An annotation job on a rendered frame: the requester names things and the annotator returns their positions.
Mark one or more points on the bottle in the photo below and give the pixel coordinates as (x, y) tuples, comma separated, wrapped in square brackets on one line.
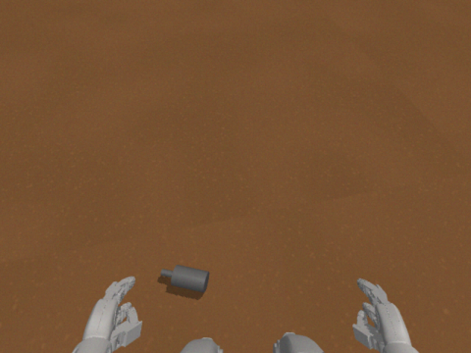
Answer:
[(188, 278)]

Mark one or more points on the right robot hand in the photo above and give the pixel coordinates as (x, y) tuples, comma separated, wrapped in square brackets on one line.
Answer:
[(389, 324)]

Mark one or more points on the left robot hand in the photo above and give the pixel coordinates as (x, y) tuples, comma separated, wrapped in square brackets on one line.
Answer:
[(106, 317)]

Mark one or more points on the left robot arm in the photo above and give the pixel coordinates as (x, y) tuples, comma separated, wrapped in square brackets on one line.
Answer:
[(94, 345)]

